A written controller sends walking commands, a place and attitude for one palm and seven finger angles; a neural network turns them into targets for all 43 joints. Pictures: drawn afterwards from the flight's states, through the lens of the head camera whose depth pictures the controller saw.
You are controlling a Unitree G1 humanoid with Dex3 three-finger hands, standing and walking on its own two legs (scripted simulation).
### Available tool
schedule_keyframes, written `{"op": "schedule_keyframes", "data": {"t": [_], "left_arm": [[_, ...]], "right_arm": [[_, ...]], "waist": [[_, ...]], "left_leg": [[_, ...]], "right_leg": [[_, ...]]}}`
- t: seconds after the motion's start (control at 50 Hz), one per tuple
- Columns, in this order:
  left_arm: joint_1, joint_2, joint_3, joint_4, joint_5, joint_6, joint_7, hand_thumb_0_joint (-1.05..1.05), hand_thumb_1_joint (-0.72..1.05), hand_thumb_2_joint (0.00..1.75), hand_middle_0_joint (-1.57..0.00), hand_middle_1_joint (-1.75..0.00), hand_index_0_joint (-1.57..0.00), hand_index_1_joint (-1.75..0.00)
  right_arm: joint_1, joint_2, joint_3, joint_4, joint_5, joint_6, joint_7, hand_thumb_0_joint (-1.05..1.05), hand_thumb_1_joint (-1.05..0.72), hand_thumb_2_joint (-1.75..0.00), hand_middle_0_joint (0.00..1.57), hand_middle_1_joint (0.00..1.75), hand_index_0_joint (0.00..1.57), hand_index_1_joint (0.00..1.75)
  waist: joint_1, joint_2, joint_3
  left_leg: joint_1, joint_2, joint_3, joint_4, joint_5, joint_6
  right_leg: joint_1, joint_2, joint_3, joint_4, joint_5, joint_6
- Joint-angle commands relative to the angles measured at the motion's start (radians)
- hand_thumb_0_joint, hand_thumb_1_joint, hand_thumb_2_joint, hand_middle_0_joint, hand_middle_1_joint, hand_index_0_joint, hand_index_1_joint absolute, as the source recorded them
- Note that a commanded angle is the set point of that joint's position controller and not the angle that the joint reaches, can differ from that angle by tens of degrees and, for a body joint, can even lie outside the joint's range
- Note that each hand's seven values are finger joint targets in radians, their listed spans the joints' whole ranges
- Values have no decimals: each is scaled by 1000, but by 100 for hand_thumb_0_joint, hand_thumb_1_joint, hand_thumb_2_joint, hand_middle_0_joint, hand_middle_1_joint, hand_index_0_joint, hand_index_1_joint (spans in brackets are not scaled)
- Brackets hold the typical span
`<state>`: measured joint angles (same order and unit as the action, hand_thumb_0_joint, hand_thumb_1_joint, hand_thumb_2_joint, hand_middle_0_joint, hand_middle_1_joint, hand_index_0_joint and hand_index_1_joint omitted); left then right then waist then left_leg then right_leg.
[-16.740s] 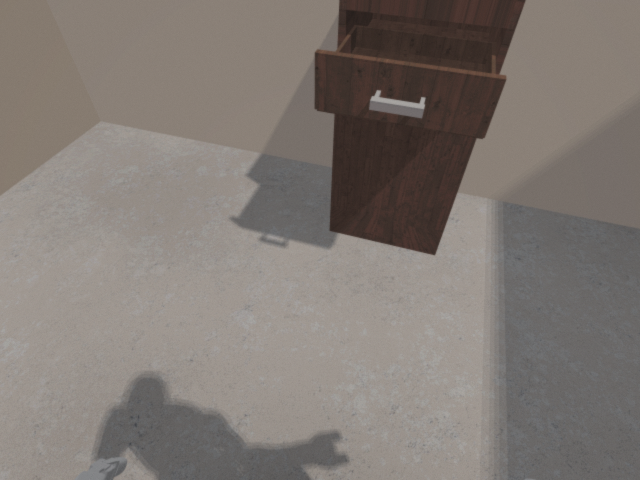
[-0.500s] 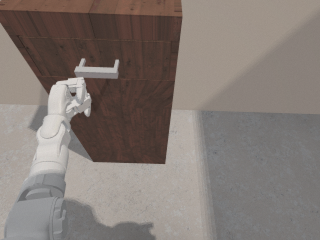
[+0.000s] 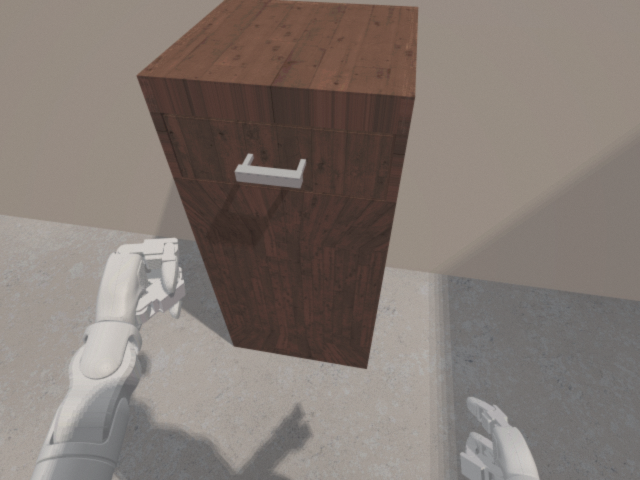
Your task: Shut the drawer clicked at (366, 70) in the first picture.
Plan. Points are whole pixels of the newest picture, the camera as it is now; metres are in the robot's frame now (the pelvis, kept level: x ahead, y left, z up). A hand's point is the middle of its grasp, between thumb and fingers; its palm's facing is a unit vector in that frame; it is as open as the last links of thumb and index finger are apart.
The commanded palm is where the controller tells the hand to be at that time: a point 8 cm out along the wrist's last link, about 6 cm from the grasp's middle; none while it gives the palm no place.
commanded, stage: draw the hand back to the body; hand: left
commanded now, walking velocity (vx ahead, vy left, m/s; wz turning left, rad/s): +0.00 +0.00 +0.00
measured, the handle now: (272, 169) +0.61 +0.14 +0.05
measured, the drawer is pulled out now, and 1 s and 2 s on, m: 0.00 0.00 0.00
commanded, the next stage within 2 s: step back with the hand held close in 0.64 s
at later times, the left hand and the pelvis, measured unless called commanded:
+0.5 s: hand (57, 356) +0.18 +0.25 +0.16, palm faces +0.35 -0.85 -0.40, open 3.3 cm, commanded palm +0.14 +0.29 +0.18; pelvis +0.01 +0.01 +0.01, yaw +0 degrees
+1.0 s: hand (74, 329) +0.21 +0.25 +0.16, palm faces +0.28 -0.84 -0.47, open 3.3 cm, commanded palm +0.15 +0.29 +0.18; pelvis +0.01 +0.02 +0.01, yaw -2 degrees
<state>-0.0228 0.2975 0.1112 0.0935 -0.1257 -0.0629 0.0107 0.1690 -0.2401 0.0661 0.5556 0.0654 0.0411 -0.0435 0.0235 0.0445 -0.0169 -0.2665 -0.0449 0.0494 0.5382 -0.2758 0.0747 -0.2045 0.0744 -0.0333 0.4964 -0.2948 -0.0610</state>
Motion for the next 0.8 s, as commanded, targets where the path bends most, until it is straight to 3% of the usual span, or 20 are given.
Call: {"op": "schedule_keyframes", "data": {"t": [0.0, 0.12, 0.16, 0.24, 0.32, 0.34, 0.36, 0.42, 0.44, 0.54, 0.6, 0.64, 0.7, 0.74, 0.76, 0.78], "left_arm": [[-237, 200, 115, -358, 10, -71, 61, 0, 90, 90, -140, -160, -140, -160], [45, 180, 133, -509, 14, -80, 78, 0, 90, 90, -140, -160, -140, -160], [140, 189, 155, -528, 15, -76, 75, 0, 90, 90, -140, -160, -140, -160], [305, 200, 202, -593, 16, -79, 72, 0, 90, 90, -140, -160, -140, -160], [396, 202, 232, -716, 16, -97, 79, 0, 90, 90, -140, -160, -140, -160], [428, 228, 261, -737, 17, -94, 82, 0, 90, 90, -140, -160, -140, -160], [426, 230, 264, -775, 20, -100, 83, 0, 90, 90, -140, -160, -140, -160], [532, 224, 286, -793, 17, -99, 89, 0, 90, 90, -140, -160, -140, -160], [544, 236, 300, -825, 19, -102, 89, 0, 90, 90, -140, -160, -140, -160], [484, 164, 230, -737, 31, -89, 93, 0, 90, 90, -140, -160, -140, -160], [432, 192, 248, -759, 37, -99, 102, 0, 90, 90, -140, -160, -140, -160], [466, 205, 261, -768, 35, -93, 107, 0, 90, 90, -140, -160, -140, -160], [470, 215, 271, -813, 36, -98, 111, 0, 90, 90, -140, -160, -140, -160], [491, 223, 281, -814, 36, -88, 112, 0, 90, 90, -140, -160, -140, -160], [311, 394, 455, -936, 40, -141, 116, 0, 90, 90, -140, -160, -140, -160], [424, 314, 412, -807, 35, -150, 106, 0, 90, 90, -140, -160, -140, -160]], "right_arm": [[-114, -116, -45, -134, -15, -58, -18, 0, -90, -90, 20, 30, 20, 30], [-118, -115, -53, -127, -30, -92, -6, 0, -90, -90, 20, 30, 20, 30], [-121, -118, -54, -124, -33, -93, -2, 0, -90, -90, 20, 30, 20, 30], [-123, -121, -70, -121, -38, -98, 8, 0, -90, -90, 20, 30, 20, 30], [-115, -112, -76, -127, -39, -112, 10, 0, -90, -90, 20, 30, 20, 30], [-113, -119, -77, -128, -41, -118, 10, 0, -90, -90, 20, 30, 20, 30], [-111, -116, -75, -129, -39, -121, 8, 0, -90, -90, 20, 30, 20, 30], [-105, -109, -81, -132, -38, -133, 5, 0, -90, -90, 20, 30, 20, 30], [-104, -115, -85, -136, -37, -139, 4, 0, -90, -90, 20, 30, 20, 30], [-91, -123, -88, -111, -42, -140, -5, 0, -90, -90, 20, 30, 20, 30], [-87, -123, -84, -109, -45, -141, -11, 0, -90, -90, 20, 30, 20, 30], [-93, -121, -82, -112, -48, -147, -16, 0, -90, -90, 20, 30, 20, 30], [-96, -114, -76, -113, -50, -156, -14, 0, -90, -90, 20, 30, 20, 30], [-96, -116, -75, -112, -51, -159, -12, 0, -90, -90, 20, 30, 20, 30], [-108, -143, -84, -146, -43, -140, -12, 0, -90, -90, 20, 30, 20, 30], [-92, -121, -83, -113, -53, -126, -15, 0, -90, -90, 20, 30, 20, 30]], "waist": [[-13, 51, -145], [3, 17, -133], [13, -21, -104], [21, -35, -45], [21, 35, -53], [29, 28, -45], [27, 47, -64], [29, 22, -29], [33, 25, -43], [4, -14, 79], [13, -4, 20], [25, 15, -9], [34, 51, -60], [39, 66, -55], [3, 62, 6], [-2, 8, 32]], "left_leg": [[181, 58, -105, -142, 102, -28], [239, 73, -116, -181, 207, -35], [228, 72, -111, -184, 233, -33], [209, 78, -109, -188, 239, -35], [219, 82, -116, -189, 247, -45], [205, 83, -121, -188, 249, -45], [214, 81, -121, -184, 264, -48], [200, 82, -114, -176, 253, -50], [206, 84, -119, -173, 250, -50], [180, 82, -130, -191, 123, -41], [191, 78, -144, -200, 96, -39], [194, 77, -133, -193, 119, -37], [209, 74, -127, -180, 206, -45], [205, 77, -127, -175, 256, -52], [125, 97, -148, -159, 154, -10], [118, 88, -149, -138, 142, -5]], "right_leg": [[20, -66, 85, -148, 146, 23], [80, -58, 68, -164, 214, 19], [86, -58, 69, -175, 233, 21], [78, -54, 69, -189, 222, 21], [85, -60, 68, -183, 212, 21], [89, -54, 70, -188, 212, 19], [95, -59, 72, -186, 226, 20], [75, -56, 75, -188, 217, 21], [77, -51, 80, -197, 208, 20], [-5, -54, 79, -215, 109, 22], [24, -59, 77, -207, 96, 22], [50, -59, 86, -203, 112, 19], [85, -63, 87, -189, 184, 15], [95, -59, 91, -183, 216, 13], [39, -108, 226, -204, 288, 20], [12, -139, 232, -215, 295, 13]]}}
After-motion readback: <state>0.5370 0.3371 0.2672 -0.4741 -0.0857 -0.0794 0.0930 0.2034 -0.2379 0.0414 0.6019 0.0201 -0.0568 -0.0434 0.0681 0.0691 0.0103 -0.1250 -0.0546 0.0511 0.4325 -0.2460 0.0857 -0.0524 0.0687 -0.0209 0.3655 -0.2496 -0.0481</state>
